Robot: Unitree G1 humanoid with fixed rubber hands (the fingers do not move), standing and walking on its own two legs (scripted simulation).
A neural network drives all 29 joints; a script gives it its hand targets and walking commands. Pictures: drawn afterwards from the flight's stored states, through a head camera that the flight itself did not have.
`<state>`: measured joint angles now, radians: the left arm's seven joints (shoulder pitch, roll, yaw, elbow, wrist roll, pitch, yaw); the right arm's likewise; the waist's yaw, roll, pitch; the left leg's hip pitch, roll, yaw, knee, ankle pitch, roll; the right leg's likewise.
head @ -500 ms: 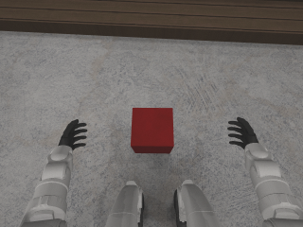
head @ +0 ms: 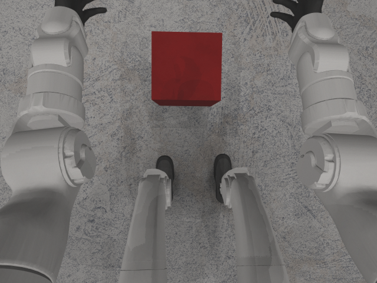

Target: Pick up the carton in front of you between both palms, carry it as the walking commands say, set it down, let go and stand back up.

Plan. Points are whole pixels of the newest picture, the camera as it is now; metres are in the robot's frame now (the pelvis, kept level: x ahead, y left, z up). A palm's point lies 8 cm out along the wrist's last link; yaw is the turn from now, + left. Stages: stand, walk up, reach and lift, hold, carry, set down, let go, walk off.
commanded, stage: reach and lift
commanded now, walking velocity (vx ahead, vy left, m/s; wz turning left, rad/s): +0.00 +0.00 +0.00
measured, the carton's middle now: (186, 75) +0.54 +0.02 -0.52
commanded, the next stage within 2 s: none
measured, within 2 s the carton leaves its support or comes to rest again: leaves its support in 1.76 s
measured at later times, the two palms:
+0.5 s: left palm (113, 61) +0.53 +0.21 -0.32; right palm (260, 61) +0.53 -0.18 -0.32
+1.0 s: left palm (131, 70) +0.54 +0.20 -0.46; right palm (243, 71) +0.53 -0.17 -0.46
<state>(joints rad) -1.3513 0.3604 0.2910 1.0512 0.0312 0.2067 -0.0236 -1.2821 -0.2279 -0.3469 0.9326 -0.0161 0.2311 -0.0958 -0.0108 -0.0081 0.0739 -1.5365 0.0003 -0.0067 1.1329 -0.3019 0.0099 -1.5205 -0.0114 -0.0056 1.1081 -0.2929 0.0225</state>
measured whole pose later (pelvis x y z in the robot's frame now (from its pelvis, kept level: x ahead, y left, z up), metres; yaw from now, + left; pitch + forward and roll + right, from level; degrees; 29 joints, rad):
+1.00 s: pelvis -0.02 -0.01 -0.28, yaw -1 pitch +36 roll -2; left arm -1.59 0.47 0.02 1.21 -0.25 0.06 0.08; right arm -1.54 -0.34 -0.10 1.13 0.25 0.06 -0.15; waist 0.00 -0.02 0.46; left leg -2.25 -0.01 -0.03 2.21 -0.58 0.00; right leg -2.23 0.04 0.02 2.19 -0.58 0.06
